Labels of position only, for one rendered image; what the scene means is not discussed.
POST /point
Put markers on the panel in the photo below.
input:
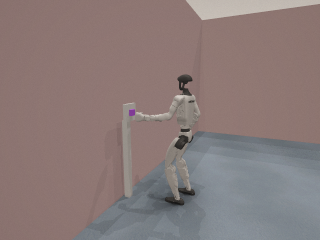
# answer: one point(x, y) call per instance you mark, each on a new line
point(127, 154)

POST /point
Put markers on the button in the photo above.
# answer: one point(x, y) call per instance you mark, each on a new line
point(132, 112)

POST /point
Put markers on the robot right forearm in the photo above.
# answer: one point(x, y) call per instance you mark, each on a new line
point(193, 123)

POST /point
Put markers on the robot left forearm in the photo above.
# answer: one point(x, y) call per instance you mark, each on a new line
point(160, 117)

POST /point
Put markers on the left robot upper arm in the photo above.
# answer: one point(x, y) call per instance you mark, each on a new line
point(177, 100)

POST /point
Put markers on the humanoid robot head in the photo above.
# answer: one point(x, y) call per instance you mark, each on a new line
point(185, 78)

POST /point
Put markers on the right robot upper arm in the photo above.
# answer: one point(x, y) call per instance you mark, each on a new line
point(196, 113)

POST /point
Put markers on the left robot hand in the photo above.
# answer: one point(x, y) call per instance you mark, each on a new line
point(138, 116)

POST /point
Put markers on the left robot foot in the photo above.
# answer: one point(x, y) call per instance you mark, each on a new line
point(174, 201)

